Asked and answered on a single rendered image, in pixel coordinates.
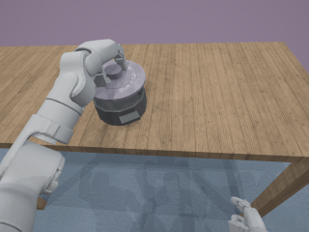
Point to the robot left forearm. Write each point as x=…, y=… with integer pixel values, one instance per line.
x=72, y=91

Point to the knob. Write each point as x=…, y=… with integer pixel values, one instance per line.
x=113, y=71

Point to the right robot hand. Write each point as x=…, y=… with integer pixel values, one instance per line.
x=251, y=218

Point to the left robot upper arm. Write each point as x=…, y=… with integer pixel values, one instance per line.
x=34, y=171

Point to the table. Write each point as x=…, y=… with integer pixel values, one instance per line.
x=232, y=101

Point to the lid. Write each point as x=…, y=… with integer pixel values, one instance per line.
x=128, y=85

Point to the pot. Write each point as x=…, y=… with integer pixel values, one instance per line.
x=121, y=113

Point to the left robot hand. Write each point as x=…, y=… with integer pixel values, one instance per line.
x=107, y=50

